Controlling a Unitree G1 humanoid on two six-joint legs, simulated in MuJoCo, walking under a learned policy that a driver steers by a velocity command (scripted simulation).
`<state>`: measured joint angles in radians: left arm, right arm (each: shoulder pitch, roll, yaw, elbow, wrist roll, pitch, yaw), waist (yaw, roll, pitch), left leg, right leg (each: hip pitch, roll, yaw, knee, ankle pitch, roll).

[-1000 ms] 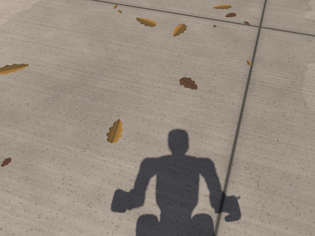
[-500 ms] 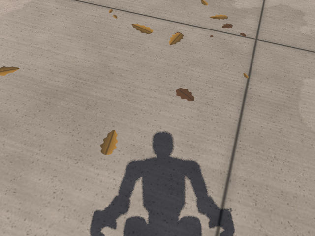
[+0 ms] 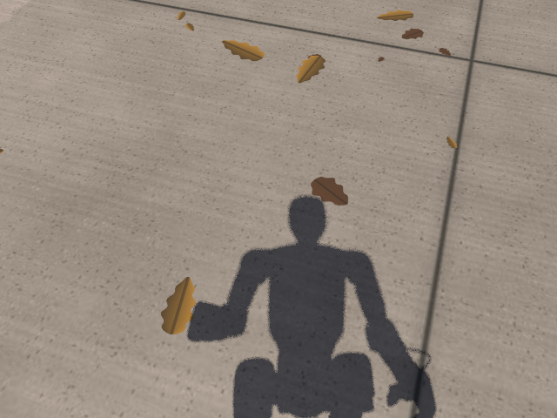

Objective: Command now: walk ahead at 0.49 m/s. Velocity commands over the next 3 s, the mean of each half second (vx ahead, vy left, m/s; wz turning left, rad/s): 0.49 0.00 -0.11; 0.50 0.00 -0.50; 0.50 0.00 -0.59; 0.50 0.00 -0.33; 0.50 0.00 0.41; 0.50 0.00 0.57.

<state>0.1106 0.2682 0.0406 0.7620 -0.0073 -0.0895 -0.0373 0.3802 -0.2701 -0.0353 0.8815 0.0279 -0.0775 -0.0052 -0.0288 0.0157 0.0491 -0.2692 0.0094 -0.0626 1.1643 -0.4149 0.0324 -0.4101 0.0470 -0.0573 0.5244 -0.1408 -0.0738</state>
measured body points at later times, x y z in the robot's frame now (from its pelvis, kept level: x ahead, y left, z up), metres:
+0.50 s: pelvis +0.28 +0.05 +0.00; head +0.32 +0.05 +0.45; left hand +0.29 +0.33 -0.14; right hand +0.48 -0.21 -0.08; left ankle +0.38 +0.15 -0.73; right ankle +0.11 -0.08 -0.66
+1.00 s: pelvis +0.53 -0.04 -0.01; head +0.57 -0.07 +0.43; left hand +0.81 +0.13 -0.09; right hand +0.47 -0.33 -0.15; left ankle +0.40 +0.15 -0.68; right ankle +0.60 -0.15 -0.73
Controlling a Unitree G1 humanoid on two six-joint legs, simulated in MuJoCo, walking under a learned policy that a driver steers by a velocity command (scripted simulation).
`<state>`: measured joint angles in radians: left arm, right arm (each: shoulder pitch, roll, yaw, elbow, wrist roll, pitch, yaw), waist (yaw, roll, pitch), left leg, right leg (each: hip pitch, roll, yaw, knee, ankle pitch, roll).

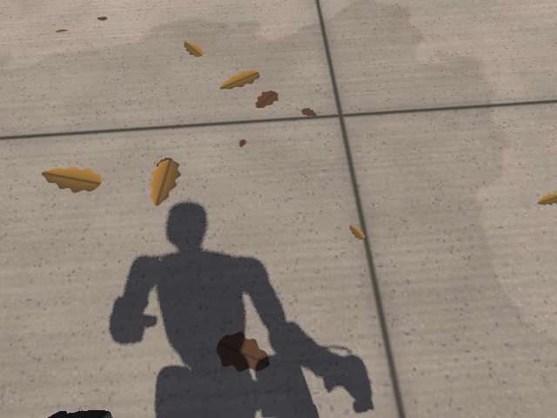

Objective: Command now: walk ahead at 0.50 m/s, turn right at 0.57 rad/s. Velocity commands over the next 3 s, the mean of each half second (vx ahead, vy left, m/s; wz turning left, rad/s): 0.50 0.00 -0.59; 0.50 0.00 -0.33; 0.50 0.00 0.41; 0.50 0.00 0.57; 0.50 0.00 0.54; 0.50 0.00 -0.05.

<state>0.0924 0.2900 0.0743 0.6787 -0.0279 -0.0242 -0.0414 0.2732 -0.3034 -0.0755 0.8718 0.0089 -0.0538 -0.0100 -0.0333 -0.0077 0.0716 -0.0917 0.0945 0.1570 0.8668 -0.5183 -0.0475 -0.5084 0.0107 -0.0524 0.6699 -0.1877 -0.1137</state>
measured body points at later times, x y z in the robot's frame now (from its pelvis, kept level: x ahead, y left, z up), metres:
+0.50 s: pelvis +0.29 +0.01 +0.01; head +0.32 -0.01 +0.46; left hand +0.40 +0.28 -0.10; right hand +0.45 -0.29 -0.06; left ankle +0.42 +0.09 -0.72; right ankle +0.11 -0.07 -0.69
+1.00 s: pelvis +0.52 -0.13 +0.01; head +0.55 -0.16 +0.46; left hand +0.84 -0.03 -0.05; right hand +0.38 -0.38 -0.13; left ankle +0.43 +0.08 -0.67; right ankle +0.56 -0.26 -0.71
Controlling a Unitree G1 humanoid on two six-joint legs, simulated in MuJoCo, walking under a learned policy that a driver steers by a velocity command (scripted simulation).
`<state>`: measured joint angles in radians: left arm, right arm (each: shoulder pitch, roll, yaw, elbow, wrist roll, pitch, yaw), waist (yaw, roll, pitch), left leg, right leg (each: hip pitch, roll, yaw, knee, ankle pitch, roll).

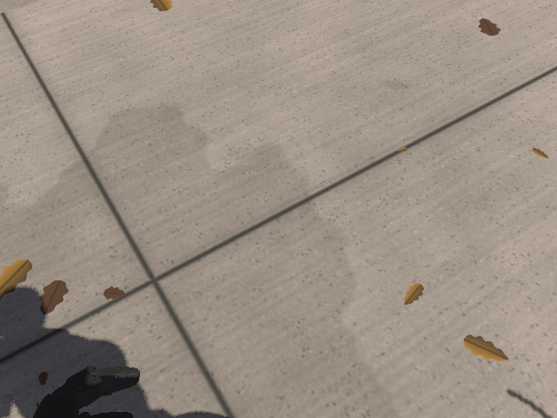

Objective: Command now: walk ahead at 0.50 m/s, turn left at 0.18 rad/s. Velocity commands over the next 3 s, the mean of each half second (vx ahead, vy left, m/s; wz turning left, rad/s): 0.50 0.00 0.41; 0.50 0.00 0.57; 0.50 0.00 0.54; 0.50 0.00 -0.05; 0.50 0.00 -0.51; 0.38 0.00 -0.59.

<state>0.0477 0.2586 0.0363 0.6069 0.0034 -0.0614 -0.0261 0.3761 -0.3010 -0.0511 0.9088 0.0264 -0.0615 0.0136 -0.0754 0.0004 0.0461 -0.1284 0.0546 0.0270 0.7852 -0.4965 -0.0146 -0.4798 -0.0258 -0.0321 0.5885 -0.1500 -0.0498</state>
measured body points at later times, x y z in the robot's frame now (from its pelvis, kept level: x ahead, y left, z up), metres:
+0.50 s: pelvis +0.27 +0.05 -0.01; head +0.30 +0.07 +0.44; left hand +0.22 +0.34 -0.14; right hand +0.53 -0.14 -0.10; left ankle +0.36 +0.16 -0.73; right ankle +0.10 -0.11 -0.70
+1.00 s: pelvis +0.55 +0.12 +0.00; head +0.57 +0.13 +0.45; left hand +0.61 +0.45 -0.07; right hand +0.75 -0.11 -0.12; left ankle +0.36 +0.15 -0.69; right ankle +0.69 +0.07 -0.73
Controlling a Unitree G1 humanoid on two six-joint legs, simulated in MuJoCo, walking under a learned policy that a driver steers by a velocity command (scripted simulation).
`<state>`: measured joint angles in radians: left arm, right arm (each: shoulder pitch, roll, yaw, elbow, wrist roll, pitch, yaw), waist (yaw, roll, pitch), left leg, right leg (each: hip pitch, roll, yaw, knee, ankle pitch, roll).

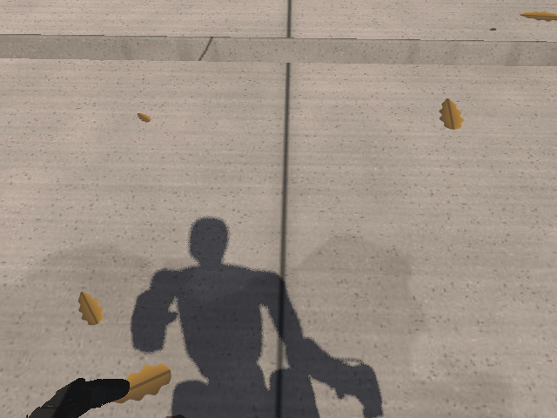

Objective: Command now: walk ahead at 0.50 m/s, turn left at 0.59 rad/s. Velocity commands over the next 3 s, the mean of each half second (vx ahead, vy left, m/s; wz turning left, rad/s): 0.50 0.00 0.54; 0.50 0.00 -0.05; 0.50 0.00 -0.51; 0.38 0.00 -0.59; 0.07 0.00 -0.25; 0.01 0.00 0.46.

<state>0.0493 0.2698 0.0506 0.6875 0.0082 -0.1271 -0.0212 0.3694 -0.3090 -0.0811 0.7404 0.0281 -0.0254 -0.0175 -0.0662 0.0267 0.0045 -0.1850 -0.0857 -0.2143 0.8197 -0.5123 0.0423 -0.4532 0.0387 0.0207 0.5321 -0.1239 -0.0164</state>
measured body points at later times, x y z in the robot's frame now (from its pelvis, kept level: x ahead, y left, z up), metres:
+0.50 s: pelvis +0.26 +0.06 -0.01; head +0.29 +0.08 +0.44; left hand +0.18 +0.34 -0.13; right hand +0.55 -0.10 -0.07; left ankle +0.34 +0.18 -0.72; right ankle +0.10 -0.12 -0.70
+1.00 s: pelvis +0.54 +0.11 +0.00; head +0.57 +0.11 +0.45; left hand +0.68 +0.39 -0.10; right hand +0.64 -0.17 -0.12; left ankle +0.34 +0.18 -0.72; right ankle +0.70 +0.05 -0.72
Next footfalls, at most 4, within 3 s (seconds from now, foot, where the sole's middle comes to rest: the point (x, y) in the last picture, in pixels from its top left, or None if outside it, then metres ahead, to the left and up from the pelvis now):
0.48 left None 0.37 0.19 -0.76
1.00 right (253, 318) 0.74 0.05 -0.76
1.48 left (173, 243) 0.99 0.27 -0.76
1.98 right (274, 190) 1.18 -0.03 -0.76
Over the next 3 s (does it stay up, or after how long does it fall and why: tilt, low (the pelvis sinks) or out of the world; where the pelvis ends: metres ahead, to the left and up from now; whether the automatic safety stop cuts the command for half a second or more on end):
stays up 1.19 0.14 0.01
